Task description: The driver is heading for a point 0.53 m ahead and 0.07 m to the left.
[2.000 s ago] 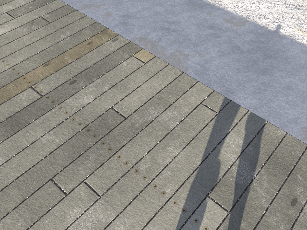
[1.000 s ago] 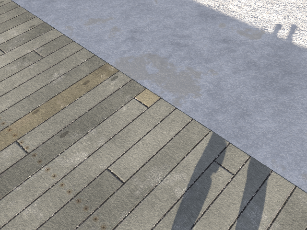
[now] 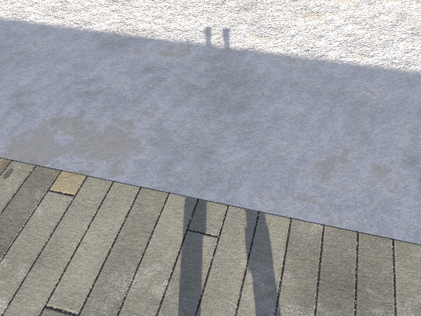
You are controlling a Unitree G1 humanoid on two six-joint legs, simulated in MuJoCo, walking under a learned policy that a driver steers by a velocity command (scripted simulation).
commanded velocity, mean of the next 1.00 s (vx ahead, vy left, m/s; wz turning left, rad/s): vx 0.38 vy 0.00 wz -0.04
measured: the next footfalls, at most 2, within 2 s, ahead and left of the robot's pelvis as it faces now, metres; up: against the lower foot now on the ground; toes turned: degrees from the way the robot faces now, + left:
right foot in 0.46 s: +0.43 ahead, -0.11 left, +0.00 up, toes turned -2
left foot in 0.88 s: +0.58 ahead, +0.11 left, +0.00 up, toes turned -1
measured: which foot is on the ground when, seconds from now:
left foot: down 0.00-0.48, up 0.50-0.86, down 0.88-1.00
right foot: down 0.00-0.02, up 0.04-0.44, down 0.46-1.00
